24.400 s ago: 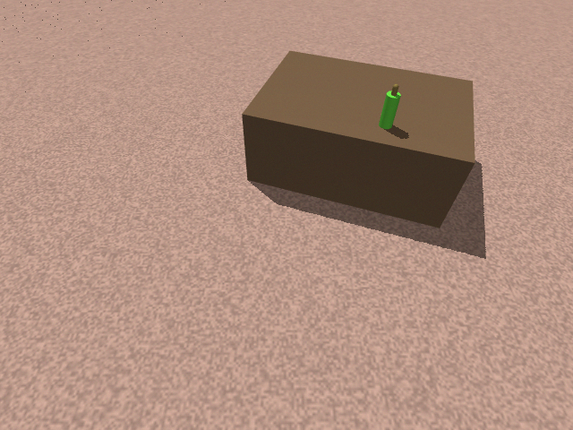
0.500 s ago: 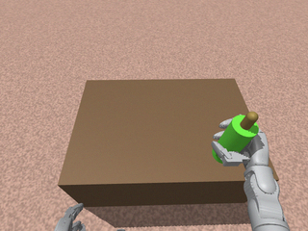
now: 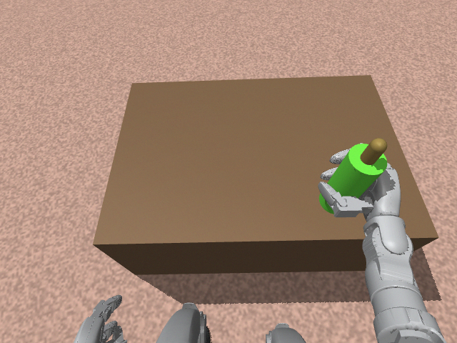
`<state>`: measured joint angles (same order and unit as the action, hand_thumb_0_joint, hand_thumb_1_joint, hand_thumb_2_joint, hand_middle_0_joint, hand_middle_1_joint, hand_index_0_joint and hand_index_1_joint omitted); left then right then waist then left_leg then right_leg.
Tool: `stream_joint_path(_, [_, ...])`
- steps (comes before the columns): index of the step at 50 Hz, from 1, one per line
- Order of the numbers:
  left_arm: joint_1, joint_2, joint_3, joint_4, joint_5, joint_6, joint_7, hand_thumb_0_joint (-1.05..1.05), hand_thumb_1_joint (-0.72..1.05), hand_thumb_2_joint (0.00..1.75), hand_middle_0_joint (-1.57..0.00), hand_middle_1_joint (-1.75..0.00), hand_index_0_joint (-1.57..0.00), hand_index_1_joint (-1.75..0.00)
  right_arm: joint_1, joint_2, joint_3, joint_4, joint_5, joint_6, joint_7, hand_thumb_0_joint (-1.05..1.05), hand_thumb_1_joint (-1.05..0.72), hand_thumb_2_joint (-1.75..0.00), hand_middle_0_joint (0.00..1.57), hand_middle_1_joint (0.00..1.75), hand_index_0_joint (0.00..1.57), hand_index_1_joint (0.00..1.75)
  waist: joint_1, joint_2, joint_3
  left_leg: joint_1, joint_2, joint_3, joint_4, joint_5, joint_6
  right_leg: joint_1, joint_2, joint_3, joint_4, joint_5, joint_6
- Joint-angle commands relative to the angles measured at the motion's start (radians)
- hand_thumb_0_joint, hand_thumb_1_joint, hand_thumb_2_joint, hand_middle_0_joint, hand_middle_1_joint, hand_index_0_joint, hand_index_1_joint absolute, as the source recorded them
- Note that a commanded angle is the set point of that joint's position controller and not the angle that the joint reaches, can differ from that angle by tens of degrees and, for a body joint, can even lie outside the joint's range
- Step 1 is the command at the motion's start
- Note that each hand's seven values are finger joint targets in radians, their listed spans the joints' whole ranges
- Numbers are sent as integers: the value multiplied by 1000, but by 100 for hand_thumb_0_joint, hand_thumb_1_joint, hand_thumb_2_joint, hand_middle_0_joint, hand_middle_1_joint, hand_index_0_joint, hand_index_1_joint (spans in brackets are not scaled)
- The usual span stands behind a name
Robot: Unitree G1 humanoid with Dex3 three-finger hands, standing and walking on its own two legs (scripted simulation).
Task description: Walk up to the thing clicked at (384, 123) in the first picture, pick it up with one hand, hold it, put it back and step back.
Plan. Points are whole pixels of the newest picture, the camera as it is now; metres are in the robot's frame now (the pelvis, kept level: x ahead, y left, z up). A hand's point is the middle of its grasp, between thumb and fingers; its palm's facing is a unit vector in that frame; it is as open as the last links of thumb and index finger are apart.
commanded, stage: crouch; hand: right
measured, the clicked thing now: (353, 176) +0.39 -0.18 +0.06
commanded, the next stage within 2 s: lower in 0.90 s
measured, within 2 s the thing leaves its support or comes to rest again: neither
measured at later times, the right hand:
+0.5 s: hand (323, 181) +0.46 -0.18 -0.08, palm faces +0.06 +1.00 +0.02, open 7.6 cm
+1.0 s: hand (319, 179) +0.49 -0.19 -0.13, palm faces +0.07 +1.00 -0.01, open 7.6 cm
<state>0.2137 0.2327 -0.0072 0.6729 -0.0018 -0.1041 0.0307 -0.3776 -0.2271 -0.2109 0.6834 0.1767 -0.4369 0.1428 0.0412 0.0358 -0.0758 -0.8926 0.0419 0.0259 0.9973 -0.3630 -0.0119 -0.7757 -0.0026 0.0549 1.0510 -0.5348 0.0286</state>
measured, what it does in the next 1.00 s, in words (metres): lowers itself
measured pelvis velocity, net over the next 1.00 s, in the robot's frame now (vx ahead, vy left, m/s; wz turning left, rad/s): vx -0.05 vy -0.02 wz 0.00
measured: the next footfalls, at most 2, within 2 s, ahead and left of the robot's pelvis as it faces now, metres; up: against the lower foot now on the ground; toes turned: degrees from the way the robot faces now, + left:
none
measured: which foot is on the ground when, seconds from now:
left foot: down 0.00-1.00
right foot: down 0.00-1.00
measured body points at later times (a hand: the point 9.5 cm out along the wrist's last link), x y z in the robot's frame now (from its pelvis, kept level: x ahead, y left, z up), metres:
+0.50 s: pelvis -0.03 -0.01 -0.10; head +0.14 -0.02 +0.31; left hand +0.04 +0.26 -0.23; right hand +0.45 -0.23 -0.08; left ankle +0.07 +0.13 -0.67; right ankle -0.01 -0.14 -0.67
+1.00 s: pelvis -0.05 -0.02 -0.16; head +0.15 -0.03 +0.25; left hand +0.01 +0.25 -0.28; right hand +0.48 -0.24 -0.13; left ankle +0.07 +0.13 -0.67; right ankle -0.01 -0.14 -0.67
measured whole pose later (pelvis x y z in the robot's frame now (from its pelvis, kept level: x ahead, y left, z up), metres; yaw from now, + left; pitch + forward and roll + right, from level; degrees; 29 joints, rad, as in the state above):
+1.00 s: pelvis -0.05 -0.02 -0.16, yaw +0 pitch +34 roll +2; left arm 0.25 0.27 -0.03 0.66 0.05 -0.06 -0.03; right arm -0.96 -0.45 -0.44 1.13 0.04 -0.48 0.14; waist 0.18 -0.03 -0.16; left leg -1.71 0.06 0.01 1.59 -0.46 -0.03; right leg -1.61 0.03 0.07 1.72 -0.70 0.02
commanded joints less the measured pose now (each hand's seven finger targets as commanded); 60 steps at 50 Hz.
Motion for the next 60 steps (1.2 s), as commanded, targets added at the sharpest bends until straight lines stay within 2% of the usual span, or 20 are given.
stream_joint_path(1, [63, 140, 55, -84, 16, -39, -2, 0, 88, 93, -20, -30, -19, -31, -466, -193, -79, -122, -2, -150, 7, 0, -30, -129, 138, 144, 140, 144, 25, -91, -445, 185, -12, -43, 33, 128, 27, -128, 18, -32, -21, 163, -37])
stream_joint_path(6, [96, 167, 54, -94, 20, -29, -12, 0, 88, 93, -20, -30, -19, -31, -572, -241, -109, -34, -18, -173, 21, 0, -26, -127, 136, 142, 138, 142, 25, -120, -605, 151, -9, -42, 140, 192, 39, -227, 29, -39, 71, 217, -29])
stream_joint_path(13, [148, 188, 56, -70, 22, -13, -31, 0, 88, 93, -20, -30, -19, -31, -644, -270, -173, 116, -19, -167, 32, 0, -27, -128, 135, 143, 138, 143, 71, -65, -633, 107, -7, -33, 220, 257, 46, -354, 26, -34, 175, 260, -35])
stream_joint_path(16, [148, 197, 63, -71, 27, -8, -36, 0, 89, 92, -20, -30, -20, -31, -702, -320, -195, 131, -37, -172, 39, 0, -30, -128, 135, 142, 137, 142, 81, -70, -620, 45, -8, -38, 231, 166, 42, -415, 26, -38, 205, 171, -44])
stream_joint_path(17, [145, 183, 55, -67, 27, -8, -39, 0, 89, 92, -20, -30, -20, -31, -694, -274, -169, 173, -37, -171, 42, 0, -32, -128, 135, 141, 136, 141, 102, -28, -592, 32, -8, -35, 227, 124, 37, -450, 27, -34, 212, 126, -50])
stream_joint_path(20, [158, 199, 59, -65, 34, -7, -40, 0, 90, 91, -20, -30, -20, -30, -747, -372, -237, 159, -51, -182, 32, 0, -33, -129, 136, 142, 138, 143, 84, -60, -658, 11, -8, -38, 271, 125, 40, -476, 28, -36, 252, 133, -47])
stream_joint_path(22, [165, 193, 57, -59, 38, -3, -44, 0, 90, 92, -20, -30, -20, -30, -771, -332, -207, 184, -58, -182, 37, 0, -34, -128, 135, 141, 137, 141, 103, -75, -663, -23, -10, -28, 293, 126, 44, -488, 28, -32, 262, 132, -46])
stream_joint_path(26, [167, 202, 56, -63, 47, -3, -46, 0, 91, 91, -20, -30, -20, -30, -865, -403, -240, 146, -85, -191, 31, 0, -35, -128, 135, 141, 137, 141, 97, -156, -707, -105, -8, -26, 337, 84, 48, -494, 27, -28, 287, 104, -40])
stream_joint_path(27, [166, 202, 56, -57, 51, 0, -46, 0, 90, 91, -20, -30, -20, -30, -835, -361, -208, 224, -91, -181, 32, 0, -33, -127, 133, 140, 135, 140, 114, -141, -656, -139, -8, -21, 335, 57, 47, -505, 26, -27, 287, 77, -41])
stream_joint_path(30, [176, 208, 57, -59, 55, 2, -47, 0, 90, 91, -20, -30, -20, -30, -939, -406, -229, 147, -97, -181, 21, 0, -36, -128, 134, 141, 136, 141, 111, -194, -738, -152, -7, -20, 366, 80, 50, -491, 27, -22, 313, 102, -37])
stream_joint_path(33, [201, 208, 54, -31, 56, 9, -47, 0, 90, 92, -20, -30, -20, -30, -924, -340, -186, 231, -101, -158, 17, 0, -34, -129, 134, 141, 136, 141, 143, -192, -693, -234, -7, -7, 396, 85, 54, -488, 22, -6, 327, 119, -30])
stream_joint_path(35, [195, 222, 59, -42, 56, 10, -47, 0, 90, 92, -20, -30, -20, -30, -961, -395, -214, 214, -111, -152, 9, 0, -38, -131, 137, 143, 138, 143, 130, -213, -704, -266, -7, -4, 414, 74, 55, -486, 21, 1, 334, 118, -27])
stream_joint_path(36, [197, 215, 54, -30, 58, 13, -47, 0, 91, 91, -20, -30, -20, -30, -972, -375, -194, 220, -116, -148, 9, 0, -38, -131, 137, 144, 139, 144, 140, -213, -695, -286, -5, -3, 416, 60, 53, -482, 20, 5, 336, 105, -26])
stream_joint_path(41, [199, 225, 52, -52, 57, 18, -49, 0, 90, 92, -20, -30, -20, -30, -967, -436, -240, 228, -118, -132, -1, 0, -38, -133, 139, 146, 141, 146, 134, -200, -746, -231, -1, -11, 444, 95, 54, -557, 27, -14, 380, 123, -33])
stream_joint_path(44, [210, 224, 49, -45, 53, 23, -49, 0, 90, 92, -20, -30, -20, -30, -965, -411, -239, 257, -116, -123, -3, 0, -39, -133, 139, 146, 141, 146, 152, -159, -722, -250, -2, -5, 451, 85, 51, -585, 28, -10, 393, 111, -36])
stream_joint_path(46, [202, 228, 46, -58, 55, 23, -49, 0, 89, 92, -20, -30, -20, -30, -996, -457, -265, 228, -121, -126, -5, 0, -39, -133, 138, 146, 140, 146, 147, -185, -727, -258, 1, -9, 465, 89, 51, -601, 30, -12, 403, 113, -36])
stream_joint_path(48, [209, 223, 48, -55, 52, 28, -51, 0, 89, 92, -20, -30, -20, -30, -975, -431, -237, 243, -123, -120, -1, 0, -36, -131, 137, 144, 139, 144, 150, -171, -715, -264, 0, -12, 463, 64, 50, -631, 30, -18, 410, 81, -40])
stream_joint_path(51, [200, 231, 46, -67, 54, 26, -49, 0, 89, 93, -20, -30, -19, -31, -1019, -468, -258, 208, -128, -119, 0, 0, -37, -132, 136, 144, 138, 144, 153, -201, -758, -275, 2, -11, 477, 68, 49, -607, 31, -17, 422, 90, -39])
stream_joint_path(53, [218, 225, 41, -44, 51, 29, -50, 0, 89, 93, -20, -30, -20, -31, -951, -405, -228, 313, -122, -107, 10, 0, -36, -130, 135, 142, 137, 142, 171, -159, -676, -321, 2, -5, 487, 40, 48, -663, 30, -12, 433, 58, -41])
stream_joint_path(60, [215, 232, 32, -62, 59, 32, -58, 0, 89, 92, -20, -30, -20, -31, -1003, -481, -270, 263, -127, -142, 28, 0, -43, -129, 135, 141, 136, 141, 162, -201, -745, -342, 5, -19, 564, 93, 52, -743, 38, -30, 521, 106, -41])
